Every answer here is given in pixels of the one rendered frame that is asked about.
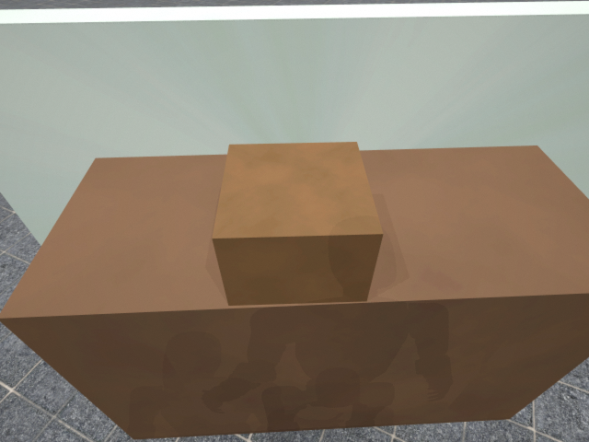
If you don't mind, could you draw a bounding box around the pedestal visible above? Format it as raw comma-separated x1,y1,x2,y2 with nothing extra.
0,145,589,440

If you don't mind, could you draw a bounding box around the carton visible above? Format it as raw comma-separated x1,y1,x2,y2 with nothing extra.
212,142,383,306

